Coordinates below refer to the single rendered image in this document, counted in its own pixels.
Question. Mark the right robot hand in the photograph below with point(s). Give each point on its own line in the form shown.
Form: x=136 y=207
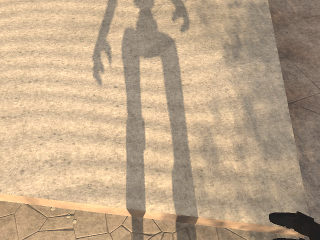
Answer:
x=298 y=221

